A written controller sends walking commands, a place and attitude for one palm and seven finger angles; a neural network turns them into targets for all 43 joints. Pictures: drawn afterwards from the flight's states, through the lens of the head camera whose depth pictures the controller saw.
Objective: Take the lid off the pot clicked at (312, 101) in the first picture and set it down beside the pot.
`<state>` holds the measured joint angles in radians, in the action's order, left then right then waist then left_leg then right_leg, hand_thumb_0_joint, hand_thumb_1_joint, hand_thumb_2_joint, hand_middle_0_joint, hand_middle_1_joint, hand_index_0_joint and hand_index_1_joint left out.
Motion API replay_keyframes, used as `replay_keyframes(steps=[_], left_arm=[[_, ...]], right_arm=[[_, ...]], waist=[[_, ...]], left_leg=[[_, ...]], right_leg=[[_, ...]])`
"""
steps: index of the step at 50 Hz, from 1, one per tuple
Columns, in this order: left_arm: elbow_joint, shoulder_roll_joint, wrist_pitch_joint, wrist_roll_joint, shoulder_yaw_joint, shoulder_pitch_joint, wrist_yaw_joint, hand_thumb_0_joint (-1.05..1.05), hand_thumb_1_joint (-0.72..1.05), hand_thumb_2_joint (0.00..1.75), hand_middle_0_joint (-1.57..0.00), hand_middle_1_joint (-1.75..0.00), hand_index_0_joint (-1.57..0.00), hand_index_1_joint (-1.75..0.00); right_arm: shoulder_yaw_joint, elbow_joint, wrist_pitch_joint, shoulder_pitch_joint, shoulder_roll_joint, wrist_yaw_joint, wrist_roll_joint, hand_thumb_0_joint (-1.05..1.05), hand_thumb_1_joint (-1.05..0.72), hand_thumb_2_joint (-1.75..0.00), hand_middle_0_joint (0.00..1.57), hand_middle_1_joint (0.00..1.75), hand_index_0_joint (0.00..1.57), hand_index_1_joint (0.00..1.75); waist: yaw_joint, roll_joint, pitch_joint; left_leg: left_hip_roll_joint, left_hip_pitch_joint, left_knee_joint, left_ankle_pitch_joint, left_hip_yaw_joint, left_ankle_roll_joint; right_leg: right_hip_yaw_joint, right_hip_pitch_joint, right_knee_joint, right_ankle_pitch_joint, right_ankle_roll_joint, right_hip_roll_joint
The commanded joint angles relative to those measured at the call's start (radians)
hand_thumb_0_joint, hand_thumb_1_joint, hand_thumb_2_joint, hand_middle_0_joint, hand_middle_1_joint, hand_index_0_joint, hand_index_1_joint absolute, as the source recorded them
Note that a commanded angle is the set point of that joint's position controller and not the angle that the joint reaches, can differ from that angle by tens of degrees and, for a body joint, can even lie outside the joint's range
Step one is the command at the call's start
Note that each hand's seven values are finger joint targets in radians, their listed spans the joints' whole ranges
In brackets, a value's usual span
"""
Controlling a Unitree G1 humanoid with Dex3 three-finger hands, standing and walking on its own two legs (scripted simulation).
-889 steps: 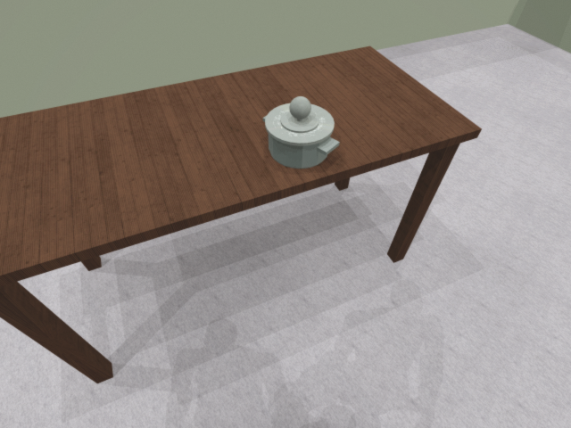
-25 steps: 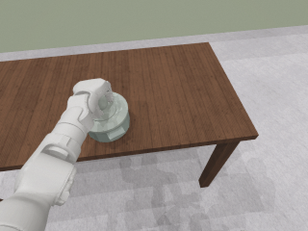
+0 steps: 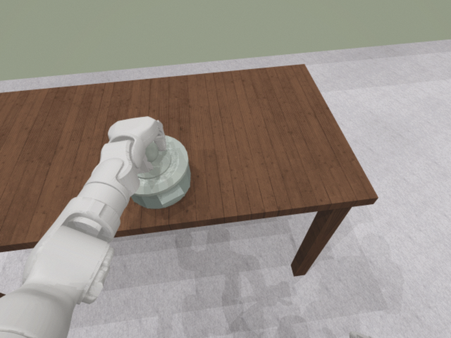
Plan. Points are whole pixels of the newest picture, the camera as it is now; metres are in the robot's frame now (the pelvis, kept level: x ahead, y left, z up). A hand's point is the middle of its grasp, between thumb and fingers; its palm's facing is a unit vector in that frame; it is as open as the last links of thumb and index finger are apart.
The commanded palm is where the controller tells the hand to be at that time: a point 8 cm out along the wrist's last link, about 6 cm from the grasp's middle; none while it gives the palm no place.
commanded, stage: close the fingers and squeeze the knob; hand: left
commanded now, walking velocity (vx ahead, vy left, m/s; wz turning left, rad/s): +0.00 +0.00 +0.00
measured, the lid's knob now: (146, 151) +0.48 +0.15 +0.04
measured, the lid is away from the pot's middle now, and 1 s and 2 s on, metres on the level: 0.01 0.01 0.01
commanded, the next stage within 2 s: lift the lid straight up in 0.36 s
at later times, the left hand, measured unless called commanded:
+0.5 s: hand (143, 158) +0.45 +0.15 +0.05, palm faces -0.35 -0.08 -0.93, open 7.5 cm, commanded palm +0.45 +0.15 +0.13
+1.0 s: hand (143, 147) +0.45 +0.14 +0.08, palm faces -0.33 -0.08 -0.94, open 7.5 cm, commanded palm +0.45 +0.15 +0.17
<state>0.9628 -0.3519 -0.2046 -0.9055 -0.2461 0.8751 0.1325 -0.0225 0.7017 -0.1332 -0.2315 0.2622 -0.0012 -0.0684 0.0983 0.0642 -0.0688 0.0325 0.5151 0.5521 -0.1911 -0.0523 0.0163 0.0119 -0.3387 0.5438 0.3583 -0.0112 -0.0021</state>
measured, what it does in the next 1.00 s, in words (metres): stands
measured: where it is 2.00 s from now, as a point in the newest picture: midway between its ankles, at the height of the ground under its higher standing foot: outside the picture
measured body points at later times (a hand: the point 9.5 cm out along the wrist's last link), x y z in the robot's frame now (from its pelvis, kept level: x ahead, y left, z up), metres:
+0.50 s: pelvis +0.00 +0.00 +0.00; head +0.05 -0.02 +0.45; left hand +0.46 +0.15 +0.11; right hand +0.08 -0.27 -0.14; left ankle +0.05 +0.11 -0.73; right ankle -0.06 -0.13 -0.73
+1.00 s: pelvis +0.00 -0.01 +0.00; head +0.04 -0.03 +0.45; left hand +0.46 +0.14 +0.14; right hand +0.10 -0.27 -0.13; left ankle +0.05 +0.11 -0.73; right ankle -0.06 -0.13 -0.73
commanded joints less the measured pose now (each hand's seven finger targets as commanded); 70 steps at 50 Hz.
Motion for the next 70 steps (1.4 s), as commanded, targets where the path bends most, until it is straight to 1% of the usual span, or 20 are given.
replay_keyframes(steps=[1,2,4,7,9,16,22,26,28,30,35,39,51,54,56,59,63,65,68,70], left_arm=[[-0.154,-0.241,0.003,-0.016,0.089,0.476,-0.031,0.0,0.52,0.78,-0.74,-1.01,-0.74,-1.01],[-0.181,-0.268,0.007,-0.014,0.102,0.497,-0.032,0.0,0.53,0.78,-0.75,-1.01,-0.75,-1.01],[-0.169,-0.203,0.004,-0.019,0.047,0.497,-0.029,0.0,0.56,0.79,-0.75,-1.01,-0.75,-1.01],[-0.224,-0.236,0.022,-0.021,0.077,0.511,-0.033,0.0,0.59,0.81,-0.76,-1.02,-0.76,-1.02],[-0.186,-0.187,0.013,-0.017,0.045,0.493,-0.035,0.0,0.61,0.82,-0.77,-1.02,-0.77,-1.02],[-0.244,-0.228,0.024,-0.009,0.086,0.496,-0.039,0.0,0.69,0.85,-0.8,-1.04,-0.79,-1.04],[-0.184,-0.197,0.001,-0.005,0.046,0.48,-0.036,0.0,0.73,0.86,-0.81,-1.05,-0.81,-1.05],[-0.271,-0.251,0.021,-0.01,0.093,0.541,-0.039,0.0,0.75,0.87,-0.81,-1.05,-0.81,-1.05],[-0.278,-0.206,0.021,-0.01,0.048,0.561,-0.039,0.0,0.75,0.87,-0.81,-1.05,-0.81,-1.05],[-0.223,-0.248,0.002,-0.01,0.078,0.553,-0.042,0.0,0.75,0.87,-0.81,-1.05,-0.81,-1.05],[-0.335,-0.25,0.021,-0.014,0.073,0.632,-0.049,0.0,0.75,0.87,-0.81,-1.05,-0.81,-1.05],[-0.251,-0.23,-0.01,-0.002,0.066,0.575,-0.037,0.0,0.75,0.87,-0.81,-1.05,-0.81,-1.05],[-0.321,-0.266,-0.006,0.0,0.089,0.626,0.005,0.0,0.75,0.87,-0.81,-1.05,-0.81,-1.05],[-0.277,-0.231,-0.026,0.002,0.047,0.628,0.012,0.0,0.75,0.87,-0.81,-1.05,-0.81,-1.05],[-0.318,-0.289,-0.02,-0.001,0.097,0.647,0.013,0.0,0.75,0.87,-0.81,-1.05,-0.81,-1.05],[-0.285,-0.251,-0.033,0.0,0.056,0.65,0.019,0.0,0.75,0.87,-0.81,-1.05,-0.81,-1.05],[-0.322,-0.233,-0.032,0.006,0.032,0.725,0.032,0.0,0.75,0.87,-0.81,-1.05,-0.81,-1.05],[-0.301,-0.287,-0.034,0.0,0.073,0.713,0.037,0.0,0.75,0.87,-0.81,-1.05,-0.81,-1.05],[-0.285,-0.234,-0.036,0.004,0.029,0.735,0.045,0.0,0.75,0.87,-0.81,-1.05,-0.81,-1.05],[-0.292,-0.278,-0.039,0.002,0.062,0.752,0.046,0.0,0.75,0.87,-0.81,-1.05,-0.81,-1.05]], right_arm=[[-0.044,-0.092,0.029,-0.007,0.142,0.015,0.0,0.0,-0.9,-0.9,0.2,0.3,0.2,0.3],[-0.043,-0.091,0.027,-0.014,0.148,0.016,0.004,0.0,-0.9,-0.9,0.2,0.3,0.2,0.3],[-0.044,-0.091,0.028,-0.012,0.14,0.016,0.0,0.0,-0.9,-0.9,0.2,0.3,0.2,0.3],[-0.048,-0.095,0.032,-0.013,0.14,0.014,0.004,0.0,-0.9,-0.9,0.2,0.3,0.2,0.3],[-0.052,-0.086,0.031,-0.019,0.137,0.011,0.002,0.0,-0.9,-0.9,0.2,0.3,0.2,0.3],[-0.052,-0.09,0.038,-0.005,0.138,0.012,0.003,0.0,-0.9,-0.9,0.2,0.3,0.2,0.3],[-0.047,-0.082,0.027,-0.002,0.143,0.01,-0.002,0.0,-0.9,-0.9,0.2,0.3,0.2,0.3],[-0.047,-0.092,0.04,0.002,0.137,0.013,0.0,0.0,-0.9,-0.9,0.2,0.3,0.2,0.3],[-0.048,-0.087,0.044,-0.001,0.134,0.013,-0.002,0.0,-0.9,-0.9,0.2,0.3,0.2,0.3],[-0.045,-0.074,0.04,-0.004,0.144,0.015,-0.005,0.0,-0.9,-0.9,0.2,0.3,0.2,0.3],[-0.042,-0.084,0.072,0.001,0.134,0.02,-0.003,0.0,-0.9,-0.9,0.2,0.3,0.2,0.3],[-0.044,-0.075,0.064,0.005,0.138,0.014,-0.004,0.0,-0.9,-0.9,0.2,0.3,0.2,0.3],[-0.032,-0.1,0.084,0.035,0.129,0.019,-0.004,0.0,-0.9,-0.9,0.2,0.3,0.2,0.3],[-0.031,-0.091,0.076,0.039,0.133,0.019,-0.009,0.0,-0.9,-0.9,0.2,0.3,0.2,0.3],[-0.026,-0.104,0.08,0.055,0.134,0.019,-0.007,0.0,-0.9,-0.9,0.2,0.3,0.2,0.3],[-0.025,-0.094,0.08,0.052,0.132,0.02,-0.01,0.0,-0.9,-0.9,0.2,0.3,0.2,0.3],[-0.023,-0.096,0.093,0.052,0.132,0.023,-0.011,0.0,-0.9,-0.9,0.2,0.3,0.2,0.3],[-0.021,-0.091,0.097,0.049,0.138,0.026,-0.008,0.0,-0.9,-0.9,0.2,0.3,0.2,0.3],[-0.019,-0.088,0.103,0.047,0.132,0.025,-0.011,0.0,-0.9,-0.9,0.2,0.3,0.2,0.3],[-0.018,-0.086,0.109,0.041,0.139,0.027,-0.008,0.0,-0.9,-0.9,0.2,0.3,0.2,0.3]], waist=[[-0.008,-0.074,-0.382],[-0.008,-0.062,-0.391],[0.005,-0.054,-0.375],[-0.004,-0.014,-0.425],[0.005,-0.046,-0.391],[-0.01,-0.054,-0.443],[0.003,-0.055,-0.365],[-0.008,-0.034,-0.458],[0.005,-0.022,-0.445],[0.003,-0.065,-0.395],[-0.002,0.0,-0.492],[-0.001,-0.077,-0.403],[-0.017,-0.067,-0.451],[-0.006,-0.077,-0.379],[-0.024,-0.065,-0.433],[-0.011,-0.067,-0.382],[-0.005,-0.054,-0.41],[-0.012,-0.07,-0.418],[-0.003,-0.063,-0.384],[-0.011,-0.077,-0.409]], left_leg=[[-0.041,-0.406,0.01,0.253,0.018,0.063],[-0.038,-0.413,0.011,0.264,0.015,0.063],[-0.041,-0.417,0.014,0.265,0.014,0.062],[-0.038,-0.462,0.021,0.303,0.021,0.062],[-0.034,-0.455,0.021,0.289,0.021,0.061],[-0.042,-0.458,0.023,0.318,0.016,0.065],[-0.041,-0.422,0.012,0.264,0.012,0.064],[-0.04,-0.48,0.019,0.307,0.029,0.064],[-0.04,-0.501,0.02,0.311,0.029,0.063],[-0.038,-0.452,0.008,0.26,0.025,0.063],[-0.042,-0.541,0.017,0.327,0.039,0.062],[-0.043,-0.464,0.011,0.293,0.023,0.065],[-0.055,-0.493,0.006,0.312,0.034,0.069],[-0.052,-0.465,-0.008,0.252,0.025,0.066],[-0.057,-0.474,-0.01,0.271,0.032,0.066],[-0.054,-0.472,-0.017,0.246,0.033,0.065],[-0.057,-0.503,-0.023,0.227,0.04,0.065],[-0.058,-0.501,-0.022,0.234,0.042,0.067],[-0.057,-0.495,-0.031,0.207,0.045,0.064],[-0.058,-0.5,-0.03,0.218,0.048,0.065]], right_leg=[[-0.051,-0.063,-0.073,-0.439,0.038,0.048],[-0.05,-0.045,-0.069,-0.464,0.038,0.044],[-0.055,-0.071,-0.069,-0.456,0.038,0.046],[-0.054,-0.062,-0.063,-0.472,0.041,0.047],[-0.061,-0.093,-0.067,-0.446,0.039,0.051],[-0.052,-0.04,-0.064,-0.509,0.038,0.048],[-0.054,-0.066,-0.071,-0.466,0.036,0.047],[-0.053,-0.045,-0.064,-0.482,0.041,0.048],[-0.06,-0.071,-0.064,-0.477,0.039,0.051],[-0.057,-0.071,-0.074,-0.448,0.036,0.049],[-0.059,-0.056,-0.059,-0.489,0.041,0.049],[-0.057,-0.042,-0.071,-0.509,0.034,0.045],[-0.05,0.006,-0.075,-0.537,0.035,0.039],[-0.053,-0.027,-0.086,-0.486,0.031,0.037],[-0.045,0.013,-0.083,-0.508,0.035,0.035],[-0.054,-0.019,-0.089,-0.471,0.033,0.036],[-0.055,-0.033,-0.092,-0.437,0.033,0.038],[-0.051,-0.019,-0.091,-0.454,0.033,0.037],[-0.058,-0.047,-0.098,-0.41,0.033,0.038],[-0.056,-0.028,-0.095,-0.426,0.034,0.038]])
